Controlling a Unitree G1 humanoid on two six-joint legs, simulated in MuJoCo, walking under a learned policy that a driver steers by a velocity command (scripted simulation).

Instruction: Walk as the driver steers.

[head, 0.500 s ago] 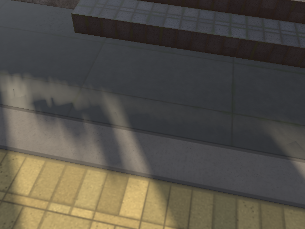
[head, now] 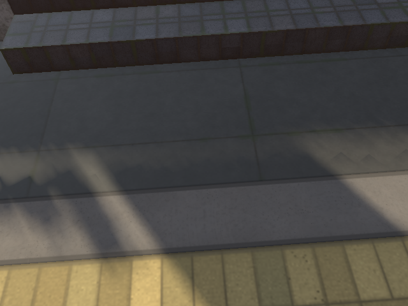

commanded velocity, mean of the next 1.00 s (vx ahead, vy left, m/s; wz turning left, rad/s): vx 0.00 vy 0.00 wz -0.53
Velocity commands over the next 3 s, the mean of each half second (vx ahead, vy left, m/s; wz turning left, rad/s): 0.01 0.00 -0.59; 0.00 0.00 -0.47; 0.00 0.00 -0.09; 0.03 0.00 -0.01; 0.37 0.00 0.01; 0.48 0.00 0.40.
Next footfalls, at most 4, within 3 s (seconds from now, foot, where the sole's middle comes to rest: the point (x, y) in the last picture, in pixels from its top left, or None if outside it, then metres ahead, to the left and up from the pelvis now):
0.24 left None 0.06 0.13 -0.77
0.70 right None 0.00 -0.08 -0.77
1.20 left None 0.10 0.08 -0.77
2.22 right None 0.06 -0.15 -0.77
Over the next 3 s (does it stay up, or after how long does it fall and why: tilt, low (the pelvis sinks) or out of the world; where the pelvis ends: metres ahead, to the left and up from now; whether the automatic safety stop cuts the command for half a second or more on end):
stays up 0.40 -0.25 0.01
